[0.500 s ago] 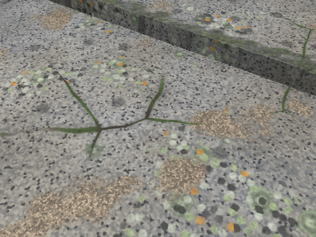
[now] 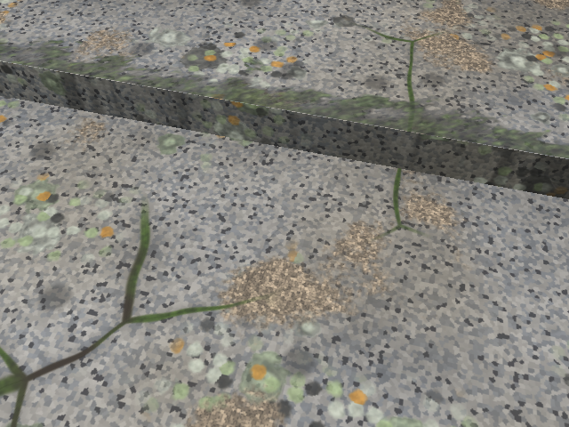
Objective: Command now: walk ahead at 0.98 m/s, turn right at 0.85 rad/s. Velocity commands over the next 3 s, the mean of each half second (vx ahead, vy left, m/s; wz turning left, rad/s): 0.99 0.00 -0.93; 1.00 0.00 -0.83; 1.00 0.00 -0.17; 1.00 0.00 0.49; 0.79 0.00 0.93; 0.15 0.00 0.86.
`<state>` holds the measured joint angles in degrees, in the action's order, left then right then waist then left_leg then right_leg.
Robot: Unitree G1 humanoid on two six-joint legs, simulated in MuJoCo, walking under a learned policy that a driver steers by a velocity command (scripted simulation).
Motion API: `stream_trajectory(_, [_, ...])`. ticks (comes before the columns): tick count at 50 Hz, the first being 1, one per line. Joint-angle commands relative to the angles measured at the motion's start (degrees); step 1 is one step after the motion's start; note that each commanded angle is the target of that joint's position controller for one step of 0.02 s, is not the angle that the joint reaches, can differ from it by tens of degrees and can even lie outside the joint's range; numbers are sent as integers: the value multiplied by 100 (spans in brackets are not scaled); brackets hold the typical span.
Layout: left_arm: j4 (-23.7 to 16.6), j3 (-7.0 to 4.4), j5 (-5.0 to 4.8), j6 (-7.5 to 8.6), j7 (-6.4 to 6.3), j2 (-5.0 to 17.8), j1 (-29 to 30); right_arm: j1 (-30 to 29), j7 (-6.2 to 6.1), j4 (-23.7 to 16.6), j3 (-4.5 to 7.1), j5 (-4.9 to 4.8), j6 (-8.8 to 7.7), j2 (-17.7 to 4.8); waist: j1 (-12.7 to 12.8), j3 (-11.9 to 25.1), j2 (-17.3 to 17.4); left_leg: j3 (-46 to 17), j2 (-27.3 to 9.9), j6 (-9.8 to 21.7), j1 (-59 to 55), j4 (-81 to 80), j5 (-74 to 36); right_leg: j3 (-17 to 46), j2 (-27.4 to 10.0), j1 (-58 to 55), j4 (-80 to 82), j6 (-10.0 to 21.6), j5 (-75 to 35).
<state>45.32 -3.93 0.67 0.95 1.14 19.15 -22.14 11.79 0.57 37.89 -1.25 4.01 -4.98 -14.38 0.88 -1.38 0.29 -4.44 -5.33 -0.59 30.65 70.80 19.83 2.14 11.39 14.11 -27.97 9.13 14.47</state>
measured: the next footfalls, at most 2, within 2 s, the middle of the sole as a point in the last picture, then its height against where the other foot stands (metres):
left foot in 0.24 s outside the picture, level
right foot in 0.70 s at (374, 319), level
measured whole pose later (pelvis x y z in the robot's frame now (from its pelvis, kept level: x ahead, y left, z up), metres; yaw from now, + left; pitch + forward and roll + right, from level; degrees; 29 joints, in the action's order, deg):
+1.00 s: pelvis +0.85 -0.25 +0.00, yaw -51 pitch +1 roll -1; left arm 48.5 -3.2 0.0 4.7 1.1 18.1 -25.9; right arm 2.7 1.8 34.1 -0.9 2.1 -3.6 -14.7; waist 4.9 -2.6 -0.1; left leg -1.7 -8.3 -1.0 40.5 39.2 -3.0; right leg 7.7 10.6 -4.3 -14.3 10.0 16.1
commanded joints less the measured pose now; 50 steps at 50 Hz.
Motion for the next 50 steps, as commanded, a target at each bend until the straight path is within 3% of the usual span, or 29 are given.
stream_trajectory(1, [-449, -176, -62, 243, -30, 757, 222, -325, 24, -605, 152, 44, 157, -714, -245, -492, -10, 260, -187, -233, 604, -1012, -166, 2106, -1362, 649, 1953, 1026, 198])
stream_trajectory(3, [-470, -209, -39, 287, -30, 797, 227, -1057, 106, -870, 70, -66, 141, -587, -61, -710, -154, 423, -80, -342, 162, -2190, -1297, 1911, -1100, 1129, 2149, 834, -144])
stream_trajectory(5, [-426, -269, -82, 310, -16, 907, 114, -1333, 153, -900, 39, -167, 110, -530, 142, -541, -279, 475, 136, -301, -470, -3107, -2314, 1861, -1058, 1011, 2079, 581, -1069])
stream_trajectory(8, [-335, -331, -145, 317, -52, 1060, -79, -1404, 113, -886, 111, -217, 73, -737, 248, -207, -312, 378, 351, -161, -983, -3811, -2559, 2060, -1285, 58, 1640, 323, -2397])
stream_trajectory(10, [-327, -375, -93, 299, -104, 1265, -39, -712, 8, -666, 259, -220, 55, -1068, -82, 363, -258, 343, 638, -61, -1834, -4005, -1687, 2100, -1286, -597, 535, 77, -3920])
stream_trajectory(11, [-334, -402, -44, 297, -84, 1443, 131, 230, -81, -447, 383, -240, 38, -1293, -654, 921, -139, 446, 689, -3, -2866, -4004, -1169, 1963, -1151, -519, -699, -54, -4325])
stream_trajectory(12, [-390, -339, 12, 365, -61, 1215, 369, 1454, -221, -204, 528, -203, 18, -1578, -1269, 1492, -58, 108, 197, 112, -4318, -3758, -487, 1769, -923, 275, -2280, -166, -3722])
stream_trajectory(13, [-599, -83, -43, 429, -87, 200, 286, 2328, -331, -76, 656, 23, -12, -1985, -1314, 2179, 1354, -1871, -1468, 331, -5695, -4238, 1950, 1185, -392, 1692, -4361, -181, 396])
stream_trajectory(14, [-919, 56, -245, 391, -68, 88, -253, 1603, -255, -161, 729, 47, 28, -2237, -563, 2597, 2683, -4981, -2368, 770, -5661, -5629, 2925, 679, -339, 2749, -5352, -230, 1440])
stream_trajectory(15, [-698, 13, -49, 272, -104, 545, 278, 843, -225, -304, 647, -28, 61, -1551, -591, 1574, 1409, -4264, -1977, 807, -4762, -5689, 3344, 527, -884, 3085, -5456, -186, 675])
stream_trajectory(16, [-710, -19, 56, 208, -33, 660, 674, 596, -197, -271, 543, -77, 77, -1119, -589, 947, 694, -3075, -1721, 749, -4035, -5536, 2310, 377, -1132, 3031, -5152, -226, 254])
stream_trajectory(17, [-705, -25, 98, 140, 57, 627, 899, 594, -178, -146, 500, -54, 81, -950, -538, 588, 289, -2236, -1474, 653, -3518, -5550, 1199, 319, -1304, 2885, -4945, -283, 133])
stream_trajectory(21, [-1051, 127, 144, -145, 289, 101, 1403, 1044, -79, 484, 400, -260, -105, -583, -245, -71, 456, -298, -1086, 379, -2833, -5868, -936, 187, -1672, 3086, -4685, -366, -31])
stream_trajectory(24, [-1433, 215, 130, -175, 361, 76, 1944, 812, -32, 566, 416, -252, -225, -687, -10, -325, 501, 774, -973, 333, -2445, -6163, -2159, -44, -1698, 3078, -4057, -411, -849])
stream_trajectory(27, [-1591, 273, 106, -165, 468, 137, 2581, 950, -65, 743, 451, -226, -251, -845, -72, -711, 179, 1674, -629, 197, -2426, -6486, -2916, -715, -1507, 2669, -2610, -260, -1427])
stream_trajectory(29, [-1603, 315, 102, -133, 513, 80, 2824, 1207, -103, 858, 493, -216, -239, -1049, -97, -748, 110, 2055, -586, 81, -2690, -6307, -4896, -1234, -1171, 2042, -1826, -24, -1469])
stream_trajectory(31, [-1424, 255, 101, -101, 454, 235, 2425, 1407, -186, 856, 569, -240, -127, -1375, 184, -291, 409, 2114, -724, 12, -3292, -5394, -7489, -1499, -725, 1365, -1612, 149, -1104])
stream_trajectory(33, [-939, 54, 80, -65, 329, 625, 743, 1052, -253, 719, 660, -209, 81, -1682, 1111, 595, 661, 1948, -994, 112, -3074, -3229, -8441, -1257, -442, -432, -1609, 409, -519])
stream_trajectory(34, [-486, -123, 68, -29, 205, 866, -569, 759, -225, 575, 658, -179, 156, -1659, 1607, 1099, 509, 1820, -965, 202, -2123, -1398, -7475, -792, -425, -2077, -1221, 622, -308])
stream_trajectory(35, [-390, -354, -145, -116, 29, 1163, -501, 585, -124, 525, 633, -178, 168, -1318, 1384, 959, -578, 1805, 174, 63, -626, 929, -1872, 183, -855, -3000, -734, 763, 153])
stream_trajectory(36, [-733, -436, 139, -238, 28, 1901, 224, 1049, -65, -215, 479, -210, 42, -892, 407, 1516, -1534, 1100, 770, -228, 1668, 2831, 917, 3431, -2338, -4236, -4, 1896, 131])
stream_trajectory(37, [-873, -454, 122, -271, -36, 1720, -101, 447, -68, -405, 452, -204, -122, -1139, 830, 1904, -351, 23, 562, -164, 2105, 2689, 492, 4444, -2601, -4170, 953, 2037, 1093])
stream_trajectory(38, [-680, -403, 89, -205, -91, 1432, 13, 237, -62, -432, 404, -222, -210, -1089, 552, 851, 124, -83, 251, -107, 2145, 1897, 198, 4290, -2566, -3108, 1452, 1763, 1142])
stream_trajectory(39, [-547, -324, 74, -99, -122, 1162, 145, 145, -81, -414, 375, -175, -200, -1043, 188, 206, 509, -62, 24, -119, 1750, 1151, 111, 3812, -2328, -2059, 1533, 1533, 542])
stream_trajectory(41, [-545, -172, 76, 125, -199, 841, 550, 529, -87, -199, 317, 28, 43, -921, -360, -123, 596, -1, -234, -222, 824, 414, 265, 2731, -1880, -621, 1508, 1292, -451])
stream_trajectory(42, [-502, -103, 39, 219, -178, 692, 533, 542, -63, -182, 307, 57, 154, -854, -445, -162, 554, 58, -329, -286, 549, -12, 391, 2453, -1724, -131, 1594, 1244, -546])
stream_trajectory(46, [-266, -88, -18, 456, -66, 591, 379, -766, 109, -673, 99, -97, 141, -351, -136, -566, 165, 487, -359, -232, -232, -2431, -1617, 1347, -1067, 892, 2089, 808, -1266])
stream_trajectory(48, [-137, -112, -119, 542, 13, 657, 104, -1073, 171, -665, 90, -219, 93, -313, 146, -426, 88, 675, -90, -44, -961, -3292, -3003, 1228, -1153, 748, 2298, 585, -2027])
stream_trajectory(50, [22, -122, -96, 540, -7, 740, -76, -869, 119, -490, 142, -288, 123, -391, 178, -118, -140, 778, 143, 119, -876, -3287, -2925, 1021, -1358, -354, 1997, 482, -3291])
